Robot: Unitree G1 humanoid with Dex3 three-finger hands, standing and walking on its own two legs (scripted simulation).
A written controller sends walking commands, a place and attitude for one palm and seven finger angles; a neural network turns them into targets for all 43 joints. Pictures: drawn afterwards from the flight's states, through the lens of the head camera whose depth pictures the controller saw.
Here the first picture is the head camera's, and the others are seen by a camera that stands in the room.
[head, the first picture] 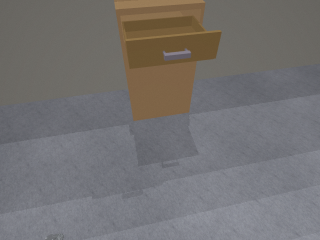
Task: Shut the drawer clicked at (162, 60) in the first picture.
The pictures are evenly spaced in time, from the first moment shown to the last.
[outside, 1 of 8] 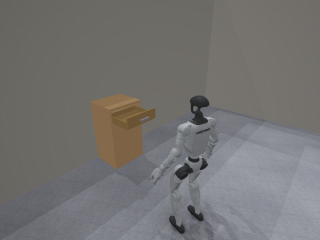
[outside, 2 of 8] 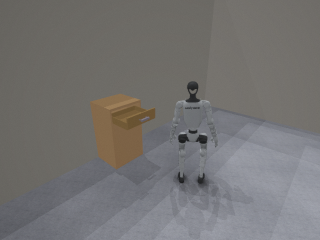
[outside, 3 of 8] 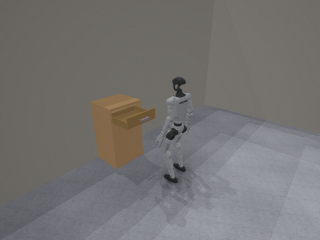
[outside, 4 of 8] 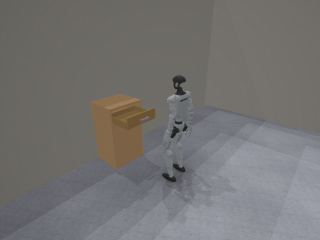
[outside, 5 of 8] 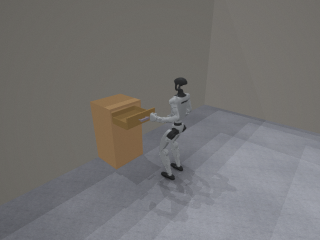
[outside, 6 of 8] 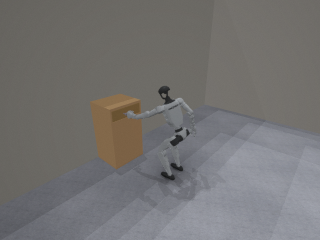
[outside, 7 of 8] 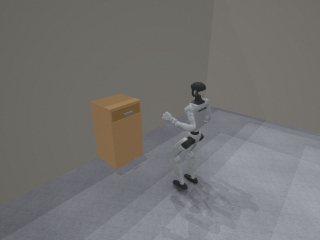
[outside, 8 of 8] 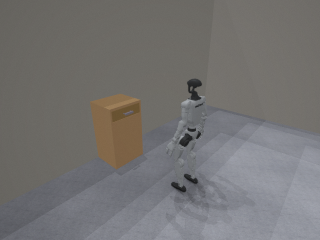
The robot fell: no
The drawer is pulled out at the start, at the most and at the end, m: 0.30 0.30 0.00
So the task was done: yes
